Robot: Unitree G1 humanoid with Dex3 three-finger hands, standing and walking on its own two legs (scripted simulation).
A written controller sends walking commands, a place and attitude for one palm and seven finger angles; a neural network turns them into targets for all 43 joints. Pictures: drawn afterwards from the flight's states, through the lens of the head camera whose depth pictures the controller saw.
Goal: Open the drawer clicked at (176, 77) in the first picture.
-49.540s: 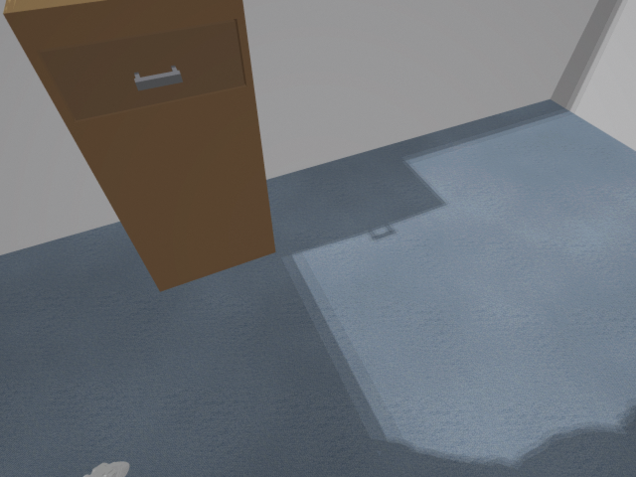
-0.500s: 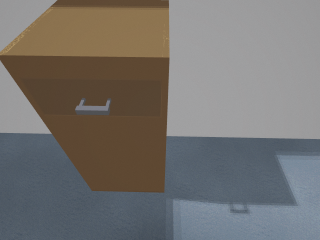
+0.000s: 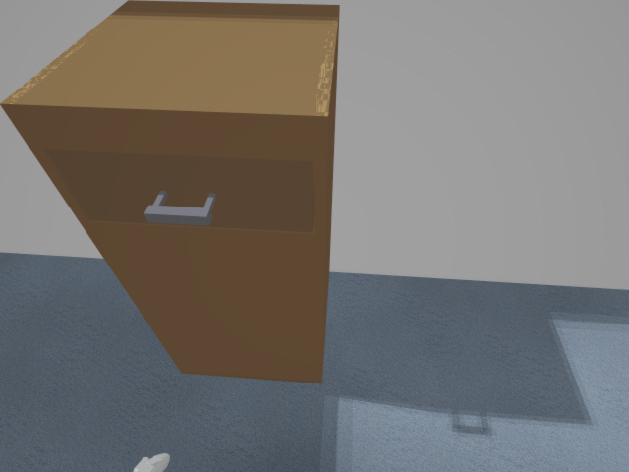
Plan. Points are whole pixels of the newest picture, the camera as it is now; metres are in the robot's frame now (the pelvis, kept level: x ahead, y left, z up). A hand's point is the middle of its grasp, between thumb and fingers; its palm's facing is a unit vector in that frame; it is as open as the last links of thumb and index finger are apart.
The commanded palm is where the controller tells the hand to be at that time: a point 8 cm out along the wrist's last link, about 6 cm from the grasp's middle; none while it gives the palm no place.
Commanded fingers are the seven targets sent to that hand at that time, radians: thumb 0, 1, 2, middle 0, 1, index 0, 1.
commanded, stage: raise the hand with hooked fingers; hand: left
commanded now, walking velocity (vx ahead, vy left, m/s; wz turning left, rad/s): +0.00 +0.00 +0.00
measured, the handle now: (182, 206) +0.49 +0.26 +0.04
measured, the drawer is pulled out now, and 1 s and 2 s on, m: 0.00 0.00 0.00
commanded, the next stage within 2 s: move the hooked fingers above the handle in 1.80 s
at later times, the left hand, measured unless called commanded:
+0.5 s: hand (141, 412) +0.18 +0.23 -0.01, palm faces +0.10 -0.06 -0.99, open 9.6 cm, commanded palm +0.16 +0.23 +0.05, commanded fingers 0.00 0.18 0.59 -0.25 -0.76 -0.25 -0.76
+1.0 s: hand (120, 322) +0.25 +0.25 +0.08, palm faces +0.12 -0.08 -0.99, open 12.5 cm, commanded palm +0.23 +0.25 +0.14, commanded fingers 0.00 -0.41 0.34 -0.29 -1.14 -0.29 -1.14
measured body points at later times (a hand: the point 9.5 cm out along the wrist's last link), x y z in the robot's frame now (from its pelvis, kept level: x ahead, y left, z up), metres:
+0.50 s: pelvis -0.02 -0.03 -0.04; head +0.02 -0.05 +0.41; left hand +0.17 +0.23 +0.04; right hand +0.25 -0.22 -0.12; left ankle -0.02 +0.13 -0.73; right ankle +0.00 -0.12 -0.73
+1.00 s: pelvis +0.00 +0.01 +0.00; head +0.02 -0.03 +0.44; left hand +0.24 +0.25 +0.13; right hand +0.21 -0.22 -0.11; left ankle -0.02 +0.14 -0.73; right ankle +0.00 -0.12 -0.73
